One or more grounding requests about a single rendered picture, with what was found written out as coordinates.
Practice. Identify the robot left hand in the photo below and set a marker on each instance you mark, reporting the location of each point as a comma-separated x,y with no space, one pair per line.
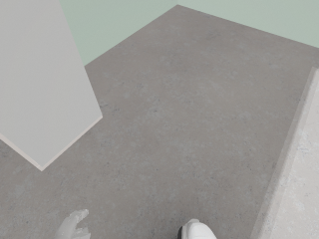
69,224

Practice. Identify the robot right thigh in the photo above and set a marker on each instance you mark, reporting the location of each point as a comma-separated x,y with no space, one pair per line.
196,230

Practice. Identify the fridge door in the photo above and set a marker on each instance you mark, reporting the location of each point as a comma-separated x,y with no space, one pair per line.
46,98

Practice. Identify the right robot shin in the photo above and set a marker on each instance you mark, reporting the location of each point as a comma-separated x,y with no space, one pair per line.
193,220

